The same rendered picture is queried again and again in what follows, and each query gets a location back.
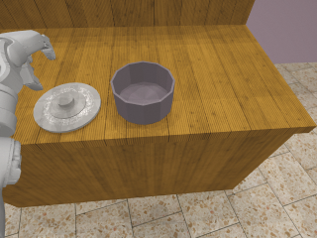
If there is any lid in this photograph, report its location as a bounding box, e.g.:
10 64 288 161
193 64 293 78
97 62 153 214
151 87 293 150
33 82 101 133

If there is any robot left forearm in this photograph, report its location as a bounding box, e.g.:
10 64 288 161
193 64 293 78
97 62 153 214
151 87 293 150
0 35 28 138

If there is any table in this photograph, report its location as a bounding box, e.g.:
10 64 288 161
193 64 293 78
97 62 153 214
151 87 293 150
0 0 317 208

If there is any pot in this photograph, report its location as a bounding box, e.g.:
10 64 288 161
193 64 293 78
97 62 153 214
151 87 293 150
110 60 175 125

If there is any robot left hand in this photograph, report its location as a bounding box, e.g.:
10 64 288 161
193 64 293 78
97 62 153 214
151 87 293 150
0 30 56 91

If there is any knob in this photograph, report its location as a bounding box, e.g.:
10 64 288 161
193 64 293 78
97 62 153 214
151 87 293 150
56 93 74 108

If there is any left robot upper arm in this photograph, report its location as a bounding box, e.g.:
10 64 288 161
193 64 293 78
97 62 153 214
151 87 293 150
0 137 22 238

